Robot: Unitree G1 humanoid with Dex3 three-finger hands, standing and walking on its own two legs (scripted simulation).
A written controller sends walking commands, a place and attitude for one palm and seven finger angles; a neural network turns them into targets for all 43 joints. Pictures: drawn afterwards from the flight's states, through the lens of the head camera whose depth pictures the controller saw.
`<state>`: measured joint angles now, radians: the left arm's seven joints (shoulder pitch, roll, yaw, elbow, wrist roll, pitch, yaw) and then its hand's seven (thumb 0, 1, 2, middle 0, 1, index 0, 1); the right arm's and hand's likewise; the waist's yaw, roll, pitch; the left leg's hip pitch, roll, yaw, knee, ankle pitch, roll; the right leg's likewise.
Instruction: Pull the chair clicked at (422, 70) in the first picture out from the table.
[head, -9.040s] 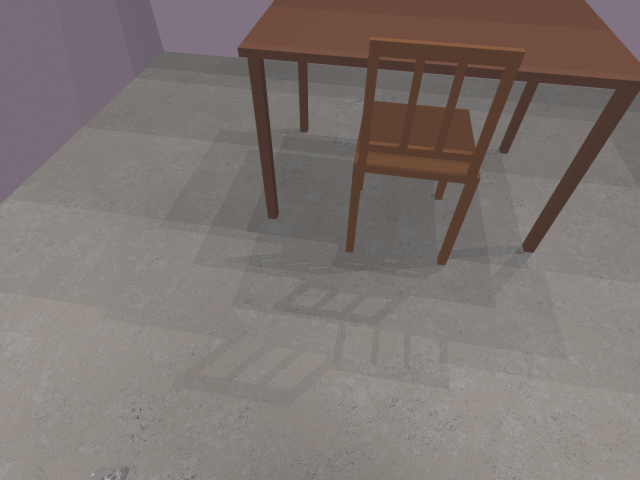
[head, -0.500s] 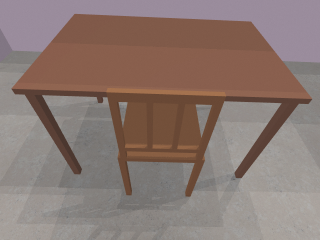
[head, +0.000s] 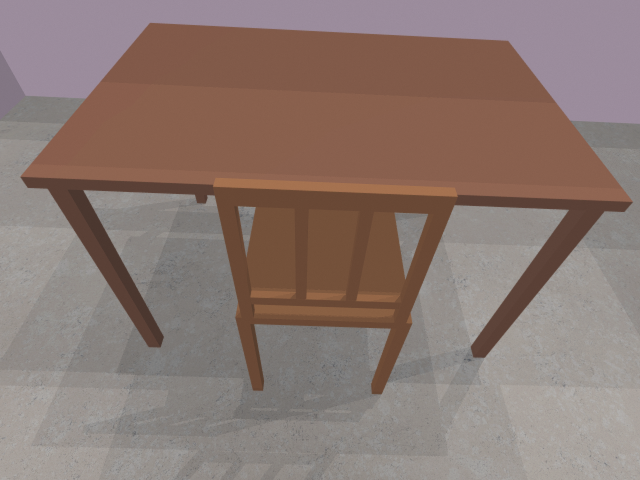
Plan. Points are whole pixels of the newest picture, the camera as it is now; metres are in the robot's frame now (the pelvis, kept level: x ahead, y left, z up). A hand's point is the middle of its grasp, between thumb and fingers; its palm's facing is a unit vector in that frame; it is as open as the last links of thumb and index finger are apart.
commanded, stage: look again from close up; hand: left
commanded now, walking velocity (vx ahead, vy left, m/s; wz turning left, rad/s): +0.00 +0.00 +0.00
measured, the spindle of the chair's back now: (301, 256) +0.52 +0.07 -0.10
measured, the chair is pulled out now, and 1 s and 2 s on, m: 0.00 0.00 0.00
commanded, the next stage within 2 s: shuffle to correct the standing spot in 0.08 s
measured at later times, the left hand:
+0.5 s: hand out of the picture -0.01 +0.14 -0.19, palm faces +0.09 -0.99 -0.14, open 7.4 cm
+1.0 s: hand out of the picture +0.13 +0.15 -0.19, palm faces +0.10 -0.97 -0.23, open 7.3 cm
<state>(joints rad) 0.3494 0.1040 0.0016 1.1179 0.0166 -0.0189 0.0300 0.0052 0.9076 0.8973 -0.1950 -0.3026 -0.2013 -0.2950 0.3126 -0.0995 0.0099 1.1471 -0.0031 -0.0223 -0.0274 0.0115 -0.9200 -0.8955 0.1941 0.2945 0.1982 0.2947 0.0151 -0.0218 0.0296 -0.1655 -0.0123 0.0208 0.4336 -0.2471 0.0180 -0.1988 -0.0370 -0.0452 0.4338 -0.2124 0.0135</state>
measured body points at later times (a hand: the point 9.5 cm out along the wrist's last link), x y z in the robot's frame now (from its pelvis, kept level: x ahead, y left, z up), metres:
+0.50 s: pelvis +0.04 -0.01 -0.01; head +0.05 +0.00 +0.44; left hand -0.02 +0.19 -0.17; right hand +0.00 -0.21 -0.17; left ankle -0.01 +0.11 -0.74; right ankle +0.01 -0.13 -0.74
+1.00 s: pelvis +0.10 -0.03 -0.01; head +0.13 -0.03 +0.43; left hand +0.12 +0.20 -0.17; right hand +0.09 -0.24 -0.18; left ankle +0.00 +0.09 -0.74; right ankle +0.13 -0.12 -0.74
